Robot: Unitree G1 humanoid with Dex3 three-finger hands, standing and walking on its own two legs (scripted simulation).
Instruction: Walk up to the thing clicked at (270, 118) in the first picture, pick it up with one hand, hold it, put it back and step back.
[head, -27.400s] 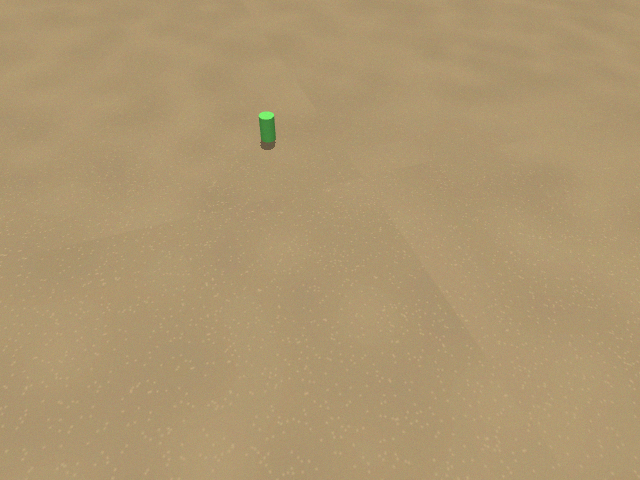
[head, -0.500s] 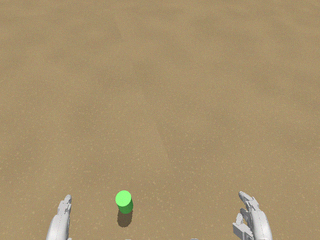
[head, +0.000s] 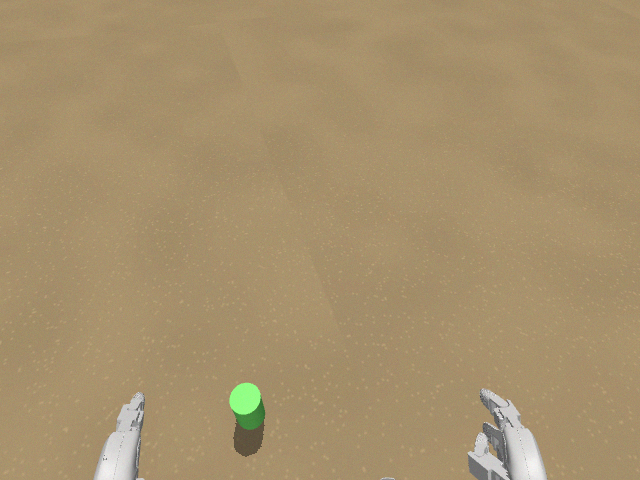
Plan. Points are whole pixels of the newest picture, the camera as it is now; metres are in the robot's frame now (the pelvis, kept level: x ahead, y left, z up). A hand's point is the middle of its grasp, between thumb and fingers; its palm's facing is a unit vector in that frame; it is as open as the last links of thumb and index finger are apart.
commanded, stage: home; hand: left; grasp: from the side
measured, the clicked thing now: (248, 406) +0.42 +0.18 -0.65
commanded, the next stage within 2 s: stand in 0.80 s
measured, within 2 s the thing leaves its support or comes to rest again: neither
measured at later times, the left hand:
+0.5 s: hand (171, 466) +0.17 +0.18 -0.06, palm faces +0.10 -0.96 -0.28, open 17.5 cm
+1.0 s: hand (172, 461) +0.17 +0.18 -0.06, palm faces +0.10 -0.96 -0.28, open 17.1 cm
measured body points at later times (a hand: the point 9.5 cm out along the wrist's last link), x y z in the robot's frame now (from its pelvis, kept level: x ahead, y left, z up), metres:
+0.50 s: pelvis +0.00 +0.00 +0.00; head +0.03 +0.01 +0.45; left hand +0.16 +0.23 -0.04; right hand +0.16 -0.24 -0.07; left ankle +0.00 +0.13 -0.69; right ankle +0.01 -0.13 -0.69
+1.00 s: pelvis +0.01 +0.00 +0.00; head +0.03 +0.01 +0.45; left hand +0.17 +0.23 -0.04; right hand +0.17 -0.24 -0.07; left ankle +0.00 +0.13 -0.69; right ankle +0.01 -0.13 -0.69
